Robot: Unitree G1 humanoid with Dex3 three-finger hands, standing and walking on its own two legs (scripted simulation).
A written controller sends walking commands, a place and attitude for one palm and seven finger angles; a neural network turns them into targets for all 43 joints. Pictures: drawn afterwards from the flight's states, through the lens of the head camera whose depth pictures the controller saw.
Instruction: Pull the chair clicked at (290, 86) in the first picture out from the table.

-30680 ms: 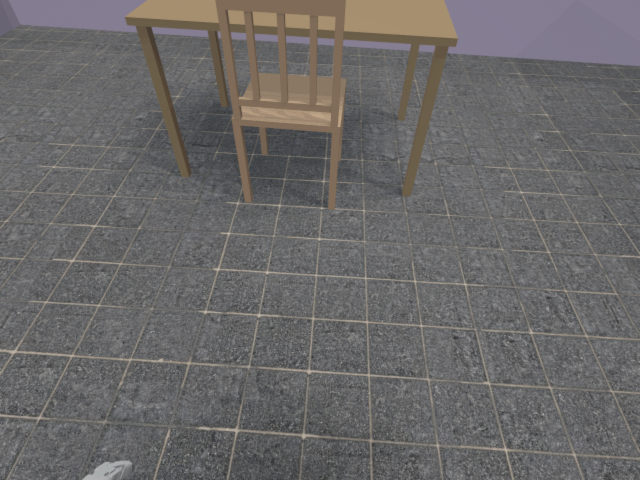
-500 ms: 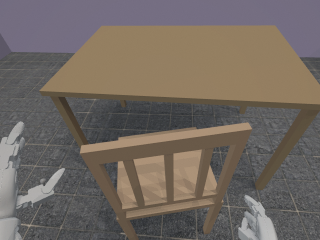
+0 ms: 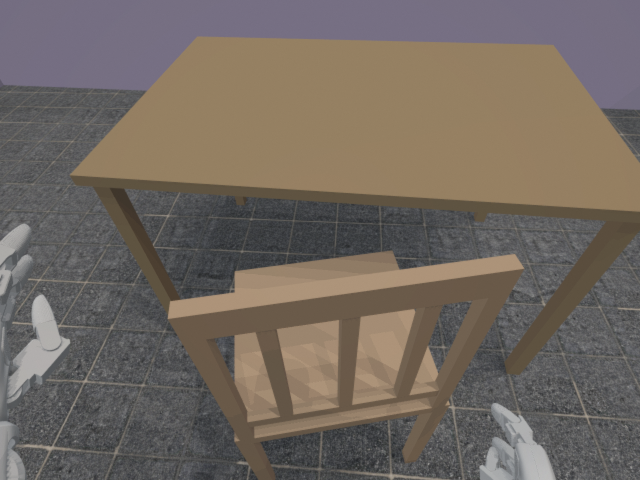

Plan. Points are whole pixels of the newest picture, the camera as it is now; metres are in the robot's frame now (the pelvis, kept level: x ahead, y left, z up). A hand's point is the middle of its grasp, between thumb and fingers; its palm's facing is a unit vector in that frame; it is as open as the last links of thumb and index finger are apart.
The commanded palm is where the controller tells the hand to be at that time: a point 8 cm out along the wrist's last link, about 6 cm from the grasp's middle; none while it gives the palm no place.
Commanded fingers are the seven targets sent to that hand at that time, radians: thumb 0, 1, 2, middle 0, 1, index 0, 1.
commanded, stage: draw the hand back to the body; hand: left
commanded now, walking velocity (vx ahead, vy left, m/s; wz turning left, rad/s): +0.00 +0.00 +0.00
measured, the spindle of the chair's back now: (346, 364) +0.31 +0.01 -0.09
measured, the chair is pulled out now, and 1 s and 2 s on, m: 0.22 0.22 0.22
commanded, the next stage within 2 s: step back with the hand held close in 0.02 s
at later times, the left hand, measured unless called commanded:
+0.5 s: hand (85, 325) +0.21 +0.26 +0.15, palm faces +0.32 -0.76 -0.57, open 7.4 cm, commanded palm +0.14 +0.31 +0.18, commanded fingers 0.00 0.90 0.90 -0.20 -0.30 -0.20 -0.30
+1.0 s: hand (49, 394) +0.14 +0.24 +0.17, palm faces +0.46 -0.72 -0.52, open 7.4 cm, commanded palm +0.08 +0.27 +0.18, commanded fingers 0.00 0.90 0.90 -0.20 -0.30 -0.20 -0.30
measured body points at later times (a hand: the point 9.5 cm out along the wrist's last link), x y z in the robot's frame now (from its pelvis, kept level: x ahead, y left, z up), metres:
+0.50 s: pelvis -0.01 +0.01 +0.00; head +0.05 +0.00 +0.44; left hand +0.19 +0.30 +0.18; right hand +0.16 -0.23 -0.10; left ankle -0.12 +0.12 -0.73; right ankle +0.06 -0.17 -0.73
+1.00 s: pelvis -0.06 -0.02 -0.01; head -0.04 -0.02 +0.44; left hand +0.11 +0.28 +0.19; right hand +0.10 -0.27 -0.09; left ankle -0.12 +0.12 -0.73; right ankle +0.06 -0.17 -0.73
